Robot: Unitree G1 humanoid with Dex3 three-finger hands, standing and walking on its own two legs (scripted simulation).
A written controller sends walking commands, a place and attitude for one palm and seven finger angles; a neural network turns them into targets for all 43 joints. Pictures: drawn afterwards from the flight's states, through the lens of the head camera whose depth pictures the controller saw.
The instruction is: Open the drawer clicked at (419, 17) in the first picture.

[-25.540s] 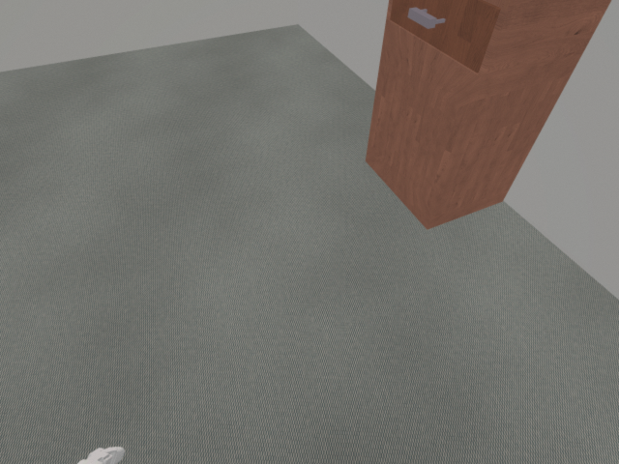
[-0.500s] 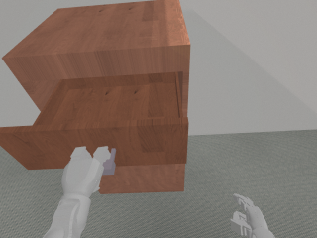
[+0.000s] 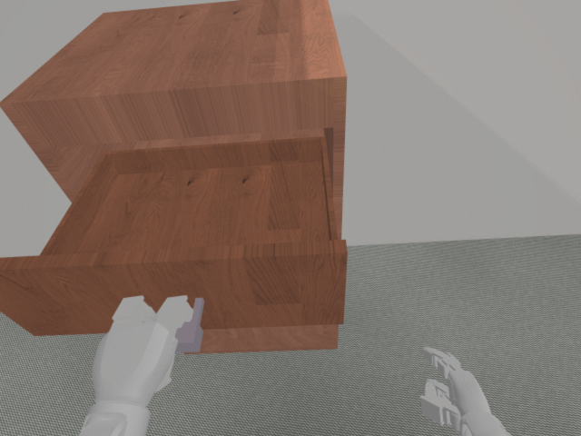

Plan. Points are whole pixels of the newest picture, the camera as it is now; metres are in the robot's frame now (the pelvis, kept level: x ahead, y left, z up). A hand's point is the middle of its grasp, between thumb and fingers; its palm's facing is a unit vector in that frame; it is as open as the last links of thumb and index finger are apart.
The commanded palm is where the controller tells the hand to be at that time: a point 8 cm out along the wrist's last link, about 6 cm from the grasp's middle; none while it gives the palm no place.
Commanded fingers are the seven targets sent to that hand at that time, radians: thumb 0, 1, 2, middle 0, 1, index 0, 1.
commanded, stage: pull the drawer open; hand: left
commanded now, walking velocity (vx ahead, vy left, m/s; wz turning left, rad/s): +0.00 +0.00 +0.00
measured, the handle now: (159, 321) +0.25 +0.21 +0.06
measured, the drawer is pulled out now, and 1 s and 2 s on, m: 0.26 0.30 0.28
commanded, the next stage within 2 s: open the thumb to release the handle in 0.52 s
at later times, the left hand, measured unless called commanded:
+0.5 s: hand (151, 402) +0.16 +0.19 +0.04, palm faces +0.02 -0.14 -0.99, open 6.0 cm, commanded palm +0.10 +0.19 +0.10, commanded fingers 0.00 0.90 0.90 -0.40 -1.35 -0.40 -1.35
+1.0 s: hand (150, 393) +0.17 +0.19 +0.04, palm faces +0.04 -0.14 -0.99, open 9.7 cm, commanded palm +0.13 +0.20 +0.10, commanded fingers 0.00 -0.50 0.30 -0.30 -1.20 -0.30 -1.20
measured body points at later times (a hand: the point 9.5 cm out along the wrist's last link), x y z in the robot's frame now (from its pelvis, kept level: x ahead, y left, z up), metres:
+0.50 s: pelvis +0.00 -0.01 -0.01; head +0.00 -0.05 +0.44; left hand +0.15 +0.19 +0.09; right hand +0.22 -0.21 -0.10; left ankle +0.00 +0.10 -0.71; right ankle -0.04 -0.06 -0.71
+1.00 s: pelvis -0.01 -0.01 +0.00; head -0.01 -0.06 +0.45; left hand +0.16 +0.20 +0.09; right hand +0.22 -0.20 -0.09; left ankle +0.00 +0.10 -0.71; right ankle -0.04 -0.07 -0.71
